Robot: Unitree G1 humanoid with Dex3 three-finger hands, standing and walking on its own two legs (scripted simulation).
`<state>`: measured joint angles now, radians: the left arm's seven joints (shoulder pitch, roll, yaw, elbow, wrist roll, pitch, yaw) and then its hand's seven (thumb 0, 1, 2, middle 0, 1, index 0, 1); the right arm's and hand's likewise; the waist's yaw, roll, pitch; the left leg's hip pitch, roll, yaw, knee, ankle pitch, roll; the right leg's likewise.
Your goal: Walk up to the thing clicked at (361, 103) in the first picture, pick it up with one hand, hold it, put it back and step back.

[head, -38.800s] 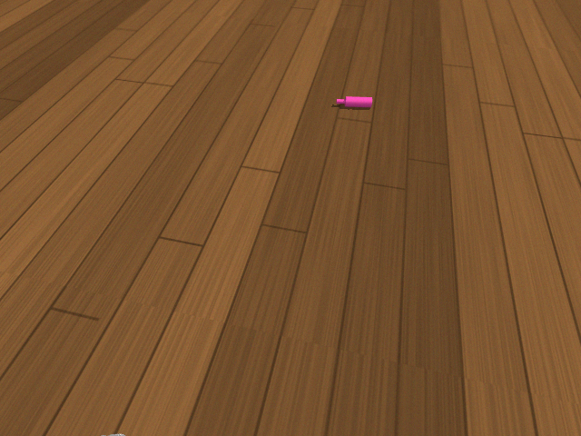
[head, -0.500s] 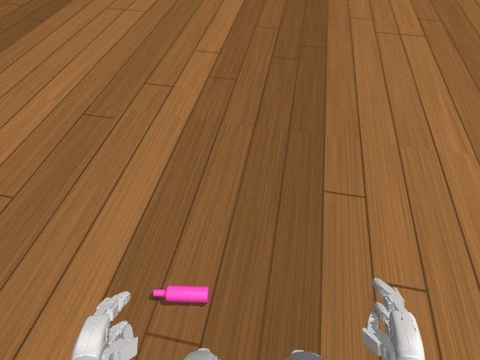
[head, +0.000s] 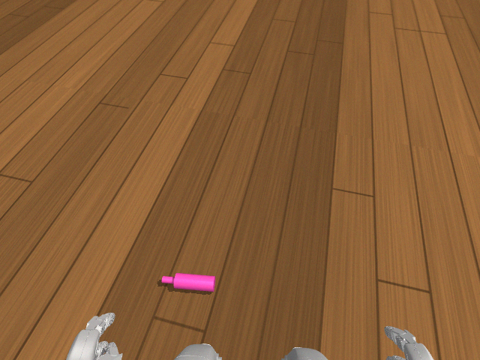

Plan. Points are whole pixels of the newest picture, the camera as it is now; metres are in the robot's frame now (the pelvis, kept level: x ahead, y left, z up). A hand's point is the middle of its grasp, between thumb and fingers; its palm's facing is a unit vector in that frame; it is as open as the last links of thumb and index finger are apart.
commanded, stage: stand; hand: left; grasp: from above
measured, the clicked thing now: (188, 281) +0.46 +0.24 -0.71
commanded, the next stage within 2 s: none
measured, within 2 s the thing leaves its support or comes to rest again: neither
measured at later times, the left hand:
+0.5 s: hand out of the picture +0.04 +0.25 -0.13, palm faces +0.04 -0.94 -0.33, open 7.4 cm
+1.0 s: hand out of the picture +0.03 +0.24 -0.12, palm faces +0.02 -0.94 -0.34, open 7.4 cm
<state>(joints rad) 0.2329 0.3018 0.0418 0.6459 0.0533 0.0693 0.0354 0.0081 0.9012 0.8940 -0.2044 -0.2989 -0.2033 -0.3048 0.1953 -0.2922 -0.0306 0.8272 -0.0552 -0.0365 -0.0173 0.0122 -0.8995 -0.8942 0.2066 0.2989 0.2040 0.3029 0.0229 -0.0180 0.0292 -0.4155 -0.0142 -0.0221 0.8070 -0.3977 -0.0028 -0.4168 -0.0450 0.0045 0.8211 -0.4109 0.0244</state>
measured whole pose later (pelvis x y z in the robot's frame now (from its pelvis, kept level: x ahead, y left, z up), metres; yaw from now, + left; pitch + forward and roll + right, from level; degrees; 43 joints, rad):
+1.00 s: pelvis -0.01 -0.01 +0.04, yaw +0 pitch -5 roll +0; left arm 0.17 0.30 0.03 1.15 0.03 0.00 0.02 0.00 0.90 0.89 -0.20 -0.30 -0.20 -0.30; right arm 0.17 -0.32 -0.02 1.12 -0.02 0.00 -0.01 0.01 -0.90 -0.89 0.20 0.30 0.20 0.30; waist 0.01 0.02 0.08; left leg -0.13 0.01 -0.03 0.38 -0.18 -0.02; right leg -0.13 -0.02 -0.01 0.39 -0.18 0.02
